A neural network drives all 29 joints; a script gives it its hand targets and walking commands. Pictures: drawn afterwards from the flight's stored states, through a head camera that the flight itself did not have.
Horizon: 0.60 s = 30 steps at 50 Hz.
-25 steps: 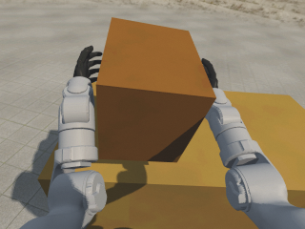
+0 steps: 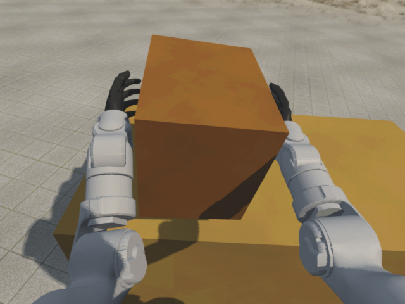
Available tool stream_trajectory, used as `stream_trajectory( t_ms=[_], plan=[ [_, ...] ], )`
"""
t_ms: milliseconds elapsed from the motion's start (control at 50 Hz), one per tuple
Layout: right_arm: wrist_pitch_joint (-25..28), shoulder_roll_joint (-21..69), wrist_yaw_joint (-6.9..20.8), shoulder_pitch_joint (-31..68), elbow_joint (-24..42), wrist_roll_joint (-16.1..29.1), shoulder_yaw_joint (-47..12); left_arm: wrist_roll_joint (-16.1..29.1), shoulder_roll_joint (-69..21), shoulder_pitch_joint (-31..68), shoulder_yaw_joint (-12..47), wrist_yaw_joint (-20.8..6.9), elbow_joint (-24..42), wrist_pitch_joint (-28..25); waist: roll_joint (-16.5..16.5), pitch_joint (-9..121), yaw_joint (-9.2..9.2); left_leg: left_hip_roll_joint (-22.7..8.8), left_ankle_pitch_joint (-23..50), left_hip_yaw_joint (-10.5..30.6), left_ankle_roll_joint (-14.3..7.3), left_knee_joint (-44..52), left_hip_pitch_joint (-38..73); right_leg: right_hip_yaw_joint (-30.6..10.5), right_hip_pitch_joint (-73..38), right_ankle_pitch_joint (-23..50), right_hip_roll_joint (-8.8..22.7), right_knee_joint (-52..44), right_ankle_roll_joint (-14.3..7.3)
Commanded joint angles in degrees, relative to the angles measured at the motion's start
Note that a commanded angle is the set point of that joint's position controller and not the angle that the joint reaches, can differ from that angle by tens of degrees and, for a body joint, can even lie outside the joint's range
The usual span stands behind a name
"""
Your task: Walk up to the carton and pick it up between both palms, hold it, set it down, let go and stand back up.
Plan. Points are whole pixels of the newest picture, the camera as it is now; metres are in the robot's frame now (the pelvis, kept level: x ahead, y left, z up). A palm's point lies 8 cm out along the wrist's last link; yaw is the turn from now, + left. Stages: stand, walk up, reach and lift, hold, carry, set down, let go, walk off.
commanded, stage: set down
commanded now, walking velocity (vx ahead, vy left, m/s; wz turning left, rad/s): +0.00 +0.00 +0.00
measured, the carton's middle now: (197, 129) +0.43 +0.01 +0.17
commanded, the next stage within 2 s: none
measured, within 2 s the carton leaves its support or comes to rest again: rests again in 1.52 s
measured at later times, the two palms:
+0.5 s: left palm (130, 124) +0.41 +0.15 +0.20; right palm (281, 131) +0.41 -0.17 +0.19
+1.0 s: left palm (136, 138) +0.41 +0.14 +0.16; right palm (277, 140) +0.42 -0.17 +0.15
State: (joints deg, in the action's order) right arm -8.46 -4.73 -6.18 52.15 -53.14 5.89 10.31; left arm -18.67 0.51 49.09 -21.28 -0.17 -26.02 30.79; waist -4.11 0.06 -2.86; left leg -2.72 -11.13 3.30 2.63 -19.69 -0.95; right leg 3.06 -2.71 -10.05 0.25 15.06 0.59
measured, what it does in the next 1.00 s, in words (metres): stands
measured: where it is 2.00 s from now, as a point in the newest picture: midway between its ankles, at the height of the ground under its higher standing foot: outside the picture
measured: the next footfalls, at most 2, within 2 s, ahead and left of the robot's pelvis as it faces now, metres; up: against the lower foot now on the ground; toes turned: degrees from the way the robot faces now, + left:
none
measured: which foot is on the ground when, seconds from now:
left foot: down 0.00-1.00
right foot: down 0.00-1.00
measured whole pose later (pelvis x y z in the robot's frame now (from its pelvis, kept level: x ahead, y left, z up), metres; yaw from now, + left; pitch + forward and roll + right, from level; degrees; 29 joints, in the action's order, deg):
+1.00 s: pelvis +0.01 -0.01 +0.00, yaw -2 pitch +0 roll -1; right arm -0.9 -5.8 -1.0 51.1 -60.1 -3.3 17.5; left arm -16.9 -3.1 46.4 -22.3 4.9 -35.9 19.0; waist -2.2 2.5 0.9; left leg -3.7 -9.5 1.6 3.3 -17.2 -8.1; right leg 1.5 6.5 -9.2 -0.6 15.3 -0.1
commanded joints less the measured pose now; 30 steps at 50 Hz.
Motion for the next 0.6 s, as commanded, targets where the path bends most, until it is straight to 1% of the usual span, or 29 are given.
stream_trajectory(
  t_ms=[0, 40, 60, 100, 220, 260, 380, 400, 420, 480, 500, 580],
  plan=[
    [6.2, 25.3, 6.8, 47.6, 16.1, 0.4, -10.7, 7.4, -31.5, 32.6, 21.4, -6.1, 0.2, -3.0, 5.9, 22.6, -0.91, 4.4, 20.1, -5.6, 0.8, -0.2, 7.9, 4.6, 0.3, 11.4, -3.9, -0.9, 1.2],
    [6.4, 25.2, 7.0, 47.1, 15.2, 0.1, -10.4, 7.3, -31.3, 32.3, 21.0, -5.8, -0.4, -3.4, 5.8, 22.7, -0.7, 4.5, 19.8, -5.7, 0.7, 0.1, 7.7, 4.6, 0.2, 11.8, -3.7, -0.8, 1.4],
    [6.5, 25.1, 7.1, 46.6, 14.4, -0.1, -10.1, 7.2, -31.5, 32.4, 20.9, -5.7, -0.4, -3.6, 5.9, 22.7, -0.88, 4.4, 19.5, -5.8, 0.7, 0.1, 7.5, 4.5, 0.3, 11.8, -3.6, -0.7, 1.3],
    [6.6, 25.1, 7.4, 46.5, 13.8, -0.3, -9.8, 6.9, -31.1, 31.8, 20.0, -5.5, -1.7, -3.9, 5.3, 22.4, -0.19, 4.5, 18.5, -5.9, 0.3, 0.6, 6.5, 4.3, 0.4, 11.6, -3.4, -0.7, 1.6],
    [7.1, 25.2, 8.0, 45.4, 11.8, -1.3, -9.0, 6.3, -30.8, 31.5, 18.3, -4.9, -3.1, -5.1, 4.7, 22.8, 0.42, 4.6, 18.4, -6.2, 0.1, 0.6, 5.6, 4.2, 0.4, 13.6, -3.2, 0.1, 2.0],
    [7.4, 25.4, 8.1, 45.4, 11.8, -1.3, -9.3, 6.1, -30.5, 31.1, 17.8, -4.8, -4.0, -5.6, 4.1, 23.1, 0.93, 4.6, 18.8, -6.2, -0.1, 0.6, 5.3, 4.0, 0.3, 14.9, -3.2, 0.2, 2.2],
    [8.4, 26.0, 8.7, 45.7, 11.6, -2.2, -9.6, 6.6, -31.3, 31.5, 18.2, -3.9, -3.9, -7.4, 4.0, 25.6, 1.42, 4.4, 20.8, -6.2, 0.2, 0.1, 5.7, 4.0, 0.1, 18.1, -3.3, 0.8, 2.2],
    [8.6, 26.2, 8.8, 45.5, 11.5, -2.3, -9.7, 6.5, -31.5, 31.3, 18.0, -3.7, -3.9, -7.7, 4.2, 25.8, 1.91, 4.3, 21.2, -6.2, 0.2, 0.1, 5.6, 4.0, 0.0, 18.3, -3.3, 0.8, 2.2],
    [8.7, 26.0, 9.0, 45.3, 11.3, -2.5, -9.6, 6.5, -31.6, 31.0, 18.1, -3.6, -4.2, -7.9, 3.8, 26.0, 1.71, 4.3, 21.1, -6.1, 0.3, 0.2, 5.8, 4.1, 0.3, 18.5, -3.4, 0.8, 2.2],
    [9.2, 26.2, 9.4, 45.1, 10.8, -3.2, -9.1, 6.5, -32.1, 30.8, 18.1, -3.1, -4.8, -8.7, 4.0, 26.5, 2.05, 4.1, 21.4, -6.3, 0.4, 0.2, 5.8, 4.1, 0.9, 18.6, -3.4, 0.7, 2.1],
    [9.3, 26.2, 9.5, 44.7, 10.1, -3.5, -8.8, 6.6, -32.2, 31.1, 18.2, -3.0, -4.8, -9.0, 4.0, 26.7, 1.83, 4.1, 21.6, -6.2, 0.4, 0.2, 5.7, 4.1, 1.2, 18.7, -3.5, 0.7, 2.1],
    [9.9, 26.3, 10.0, 43.7, 9.2, -4.6, -8.1, 6.5, -32.7, 30.7, 18.3, -2.4, -5.3, -10.2, 4.1, 27.4, 2.19, 3.8, 22.0, -6.3, 0.6, 0.2, 5.7, 4.1, 2.0, 18.9, -3.6, 0.7, 2.0]
  ],
)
